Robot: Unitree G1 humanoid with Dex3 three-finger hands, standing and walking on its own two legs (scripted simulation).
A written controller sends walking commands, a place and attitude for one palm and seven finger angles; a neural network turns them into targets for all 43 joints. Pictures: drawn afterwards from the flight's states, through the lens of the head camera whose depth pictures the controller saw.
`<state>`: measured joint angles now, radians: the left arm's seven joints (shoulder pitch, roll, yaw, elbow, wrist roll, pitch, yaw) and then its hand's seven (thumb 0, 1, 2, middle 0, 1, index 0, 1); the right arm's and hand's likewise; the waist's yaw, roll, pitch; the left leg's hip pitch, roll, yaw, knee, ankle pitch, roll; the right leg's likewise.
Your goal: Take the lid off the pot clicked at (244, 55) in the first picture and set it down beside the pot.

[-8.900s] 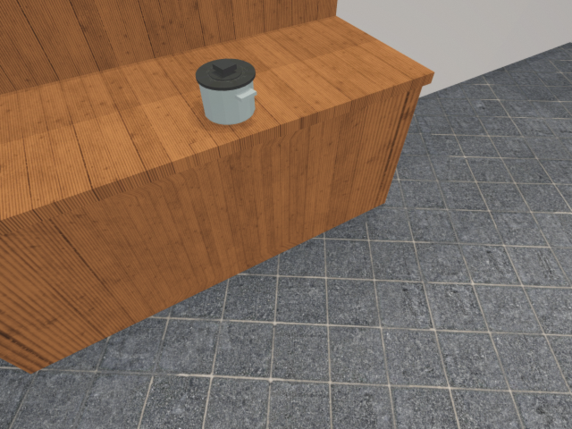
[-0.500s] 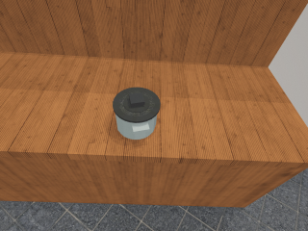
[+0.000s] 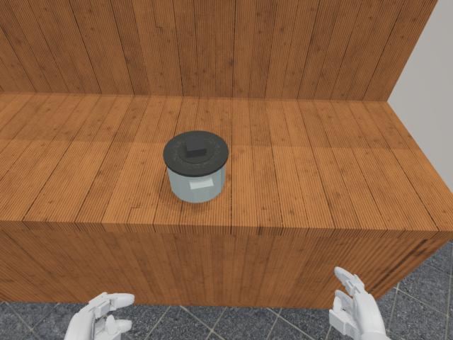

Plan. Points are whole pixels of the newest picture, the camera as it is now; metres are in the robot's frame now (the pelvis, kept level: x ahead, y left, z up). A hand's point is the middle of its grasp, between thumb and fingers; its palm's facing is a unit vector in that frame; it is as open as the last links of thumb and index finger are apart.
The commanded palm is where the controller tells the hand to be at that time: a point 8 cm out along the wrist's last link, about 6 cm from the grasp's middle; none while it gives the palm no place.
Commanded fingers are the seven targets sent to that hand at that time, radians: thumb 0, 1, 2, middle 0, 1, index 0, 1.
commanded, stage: lift the closed hand beside the body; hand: left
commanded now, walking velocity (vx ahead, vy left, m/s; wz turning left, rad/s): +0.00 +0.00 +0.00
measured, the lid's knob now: (195, 145) +0.53 +0.12 +0.04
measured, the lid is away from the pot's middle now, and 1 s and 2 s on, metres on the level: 0.00 0.00 0.00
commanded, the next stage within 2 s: raise the hand higher, near the body in 0.24 s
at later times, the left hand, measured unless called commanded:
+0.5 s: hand (102, 329) +0.15 +0.22 -0.03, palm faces +0.25 -0.90 -0.36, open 3.1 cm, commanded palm +0.10 +0.26 +0.01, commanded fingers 0.00 0.90 0.90 -1.30 -1.50 -1.30 -1.50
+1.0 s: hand (85, 283) +0.19 +0.23 +0.06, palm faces +0.29 -0.87 -0.39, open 3.1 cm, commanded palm +0.14 +0.27 +0.10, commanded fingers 0.00 0.90 0.90 -1.30 -1.50 -1.30 -1.50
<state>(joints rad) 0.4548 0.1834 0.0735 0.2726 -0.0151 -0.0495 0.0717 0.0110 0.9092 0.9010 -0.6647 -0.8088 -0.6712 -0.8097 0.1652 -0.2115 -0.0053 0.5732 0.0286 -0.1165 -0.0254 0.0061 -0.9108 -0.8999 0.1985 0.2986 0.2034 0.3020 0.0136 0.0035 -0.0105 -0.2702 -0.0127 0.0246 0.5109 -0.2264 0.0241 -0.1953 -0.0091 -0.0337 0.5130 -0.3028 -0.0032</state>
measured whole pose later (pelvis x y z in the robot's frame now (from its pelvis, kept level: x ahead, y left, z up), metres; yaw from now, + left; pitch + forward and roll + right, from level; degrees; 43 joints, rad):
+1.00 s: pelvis +0.04 +0.00 +0.00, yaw +0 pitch -2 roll +0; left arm 0.64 0.27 0.16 -0.28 -0.02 -0.05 0.08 0.02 0.90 0.90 -1.29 -1.50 -1.30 -1.50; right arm 0.17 -0.19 0.01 0.58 0.00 -0.11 -0.07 0.01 -0.91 -0.90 0.20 0.30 0.20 0.30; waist 0.07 0.05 0.00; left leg -0.17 -0.02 0.02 0.45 -0.25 0.02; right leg -0.08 -0.01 -0.04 0.42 -0.31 0.00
